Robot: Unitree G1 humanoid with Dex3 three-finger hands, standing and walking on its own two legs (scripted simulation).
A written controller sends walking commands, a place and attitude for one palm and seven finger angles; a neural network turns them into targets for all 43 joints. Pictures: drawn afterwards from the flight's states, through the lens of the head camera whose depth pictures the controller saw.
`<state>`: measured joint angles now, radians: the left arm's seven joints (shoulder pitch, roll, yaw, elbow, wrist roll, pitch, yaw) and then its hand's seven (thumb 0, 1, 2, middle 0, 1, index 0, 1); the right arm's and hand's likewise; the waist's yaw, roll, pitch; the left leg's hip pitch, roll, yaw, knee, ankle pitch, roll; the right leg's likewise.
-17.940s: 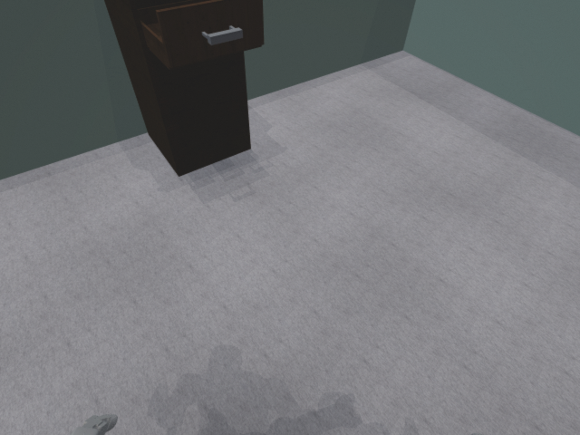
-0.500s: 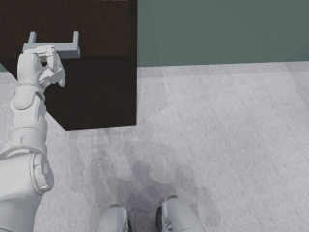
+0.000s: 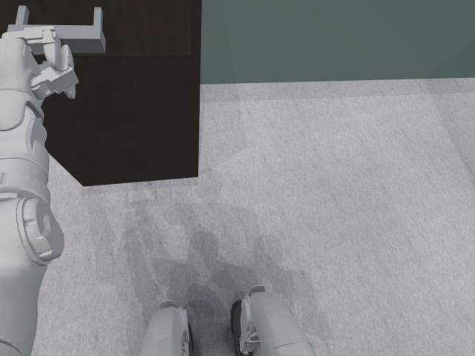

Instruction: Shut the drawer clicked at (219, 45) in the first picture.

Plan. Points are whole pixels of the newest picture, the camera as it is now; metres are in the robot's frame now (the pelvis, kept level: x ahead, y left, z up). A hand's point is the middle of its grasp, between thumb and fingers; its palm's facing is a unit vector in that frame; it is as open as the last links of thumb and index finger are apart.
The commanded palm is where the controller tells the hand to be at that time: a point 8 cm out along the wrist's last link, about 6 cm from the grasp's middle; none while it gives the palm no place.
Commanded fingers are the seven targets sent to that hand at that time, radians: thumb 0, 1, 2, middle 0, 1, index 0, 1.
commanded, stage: pull the fist back off the drawer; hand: left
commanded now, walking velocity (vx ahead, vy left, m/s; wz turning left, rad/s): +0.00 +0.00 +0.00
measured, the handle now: (60, 26) +0.63 +0.21 +0.07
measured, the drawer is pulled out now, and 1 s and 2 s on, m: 0.00 0.00 0.00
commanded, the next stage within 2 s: draw the hand back to the body in 0.74 s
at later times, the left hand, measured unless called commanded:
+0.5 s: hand (73, 71) +0.54 +0.18 +0.07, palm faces +0.02 -1.00 -0.03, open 3.2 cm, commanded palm +0.51 +0.22 +0.07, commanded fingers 0.00 0.90 0.90 -1.40 -1.60 -1.40 -1.60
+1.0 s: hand (66, 92) +0.49 +0.18 +0.09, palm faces +0.00 -1.00 -0.06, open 3.3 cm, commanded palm +0.44 +0.24 +0.10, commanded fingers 0.00 0.90 0.90 -1.40 -1.60 -1.40 -1.60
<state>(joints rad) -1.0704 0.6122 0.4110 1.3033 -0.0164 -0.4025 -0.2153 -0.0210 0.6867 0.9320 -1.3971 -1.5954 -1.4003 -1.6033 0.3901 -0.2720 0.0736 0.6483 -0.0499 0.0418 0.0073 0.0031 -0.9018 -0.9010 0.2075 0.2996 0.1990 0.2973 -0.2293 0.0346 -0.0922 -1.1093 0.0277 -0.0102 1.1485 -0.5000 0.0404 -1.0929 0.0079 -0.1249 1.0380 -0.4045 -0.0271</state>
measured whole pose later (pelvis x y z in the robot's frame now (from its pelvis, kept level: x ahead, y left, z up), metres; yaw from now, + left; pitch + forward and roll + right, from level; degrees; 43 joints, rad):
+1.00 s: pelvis +0.04 +0.01 +0.03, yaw -2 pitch +21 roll -3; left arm -0.57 0.36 0.34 0.80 -0.14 -0.40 -0.20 0.02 0.90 0.89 -1.40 -1.60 -1.40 -1.60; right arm 0.33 -0.26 0.01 0.58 0.00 0.08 0.03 0.00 -0.90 -0.90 0.20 0.30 0.20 0.30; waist -0.12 0.04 -0.12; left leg -0.84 0.03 0.05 0.98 -0.51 0.04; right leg -0.86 0.02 -0.06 0.90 -0.41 -0.01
